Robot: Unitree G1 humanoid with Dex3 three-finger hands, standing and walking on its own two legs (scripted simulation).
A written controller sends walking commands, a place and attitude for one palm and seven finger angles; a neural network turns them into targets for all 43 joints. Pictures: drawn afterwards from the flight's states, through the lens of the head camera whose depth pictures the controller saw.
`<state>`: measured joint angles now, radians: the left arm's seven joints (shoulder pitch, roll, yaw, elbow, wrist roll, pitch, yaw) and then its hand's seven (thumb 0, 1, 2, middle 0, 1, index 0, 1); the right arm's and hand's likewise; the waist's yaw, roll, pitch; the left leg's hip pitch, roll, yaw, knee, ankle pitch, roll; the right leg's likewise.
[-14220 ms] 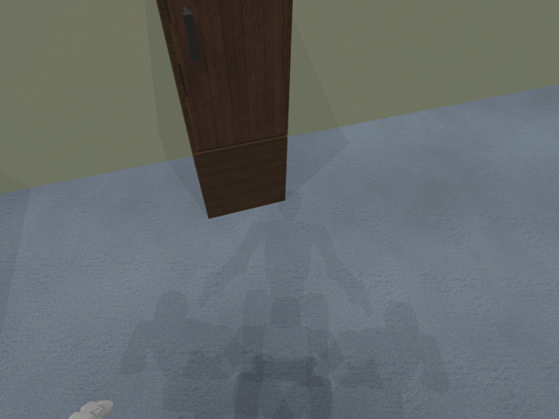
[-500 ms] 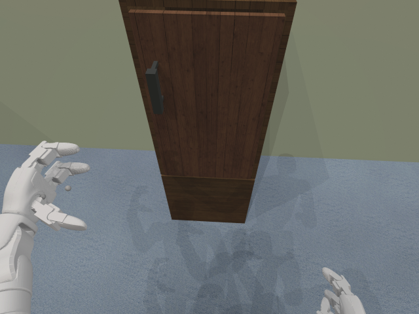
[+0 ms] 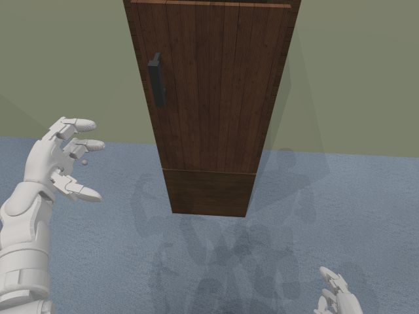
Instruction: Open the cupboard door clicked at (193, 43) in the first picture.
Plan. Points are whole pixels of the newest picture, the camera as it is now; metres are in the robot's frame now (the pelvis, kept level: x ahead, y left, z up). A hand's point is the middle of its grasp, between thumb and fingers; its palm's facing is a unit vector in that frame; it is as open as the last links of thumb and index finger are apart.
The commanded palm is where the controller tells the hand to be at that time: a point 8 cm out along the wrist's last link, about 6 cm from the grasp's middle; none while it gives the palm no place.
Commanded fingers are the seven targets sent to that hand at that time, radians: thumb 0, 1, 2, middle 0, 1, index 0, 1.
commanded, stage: move the hooked fingers beside the handle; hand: left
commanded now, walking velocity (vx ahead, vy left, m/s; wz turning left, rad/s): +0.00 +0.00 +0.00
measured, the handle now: (159, 80) +0.63 +0.18 +0.10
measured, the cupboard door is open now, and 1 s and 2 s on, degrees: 0 0 0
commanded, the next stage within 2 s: none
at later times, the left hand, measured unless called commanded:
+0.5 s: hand (102, 132) +0.43 +0.25 +0.11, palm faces +0.00 -1.00 +0.00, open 14.0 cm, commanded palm +0.41 +0.30 +0.10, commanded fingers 0.00 -0.50 0.30 -0.30 -1.20 -0.30 -1.20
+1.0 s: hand (120, 106) +0.51 +0.24 +0.10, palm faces -0.02 -1.00 +0.00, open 14.0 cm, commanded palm +0.51 +0.29 +0.10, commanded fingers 0.00 -0.50 0.30 -0.30 -1.20 -0.30 -1.20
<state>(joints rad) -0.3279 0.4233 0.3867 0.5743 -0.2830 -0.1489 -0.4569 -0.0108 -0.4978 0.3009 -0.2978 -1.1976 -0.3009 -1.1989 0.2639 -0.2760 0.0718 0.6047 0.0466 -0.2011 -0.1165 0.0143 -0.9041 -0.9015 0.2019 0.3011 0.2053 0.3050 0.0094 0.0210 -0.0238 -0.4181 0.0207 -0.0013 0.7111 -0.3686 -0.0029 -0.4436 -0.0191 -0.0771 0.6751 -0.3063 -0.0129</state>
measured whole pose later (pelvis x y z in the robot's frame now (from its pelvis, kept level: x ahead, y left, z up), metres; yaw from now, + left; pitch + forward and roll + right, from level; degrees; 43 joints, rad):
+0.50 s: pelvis +0.00 +0.00 -0.01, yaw -1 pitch +9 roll -1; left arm -0.64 0.53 0.43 0.96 -0.21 -0.24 -0.44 -0.01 -0.50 0.30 -0.30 -1.20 -0.30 -1.20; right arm 0.36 -0.30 0.05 0.63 0.04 -0.09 -0.09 0.01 -0.91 -0.90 0.20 0.30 0.20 0.30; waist -0.06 0.01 -0.04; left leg -0.53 0.03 0.01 0.76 -0.39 0.00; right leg -0.56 -0.01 -0.06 0.71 -0.31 -0.01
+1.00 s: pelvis +0.01 +0.02 -0.02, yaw -2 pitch +16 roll -2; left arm -0.96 0.67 0.46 1.25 -0.10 -0.28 -0.40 -0.01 -0.50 0.30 -0.30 -1.20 -0.30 -1.20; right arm 0.42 -0.28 0.06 0.63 0.01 0.01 -0.06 0.01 -0.91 -0.90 0.20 0.30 0.21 0.30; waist -0.16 0.00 -0.06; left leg -0.71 0.04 0.02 0.84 -0.41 0.02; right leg -0.72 0.00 -0.05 0.75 -0.31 0.01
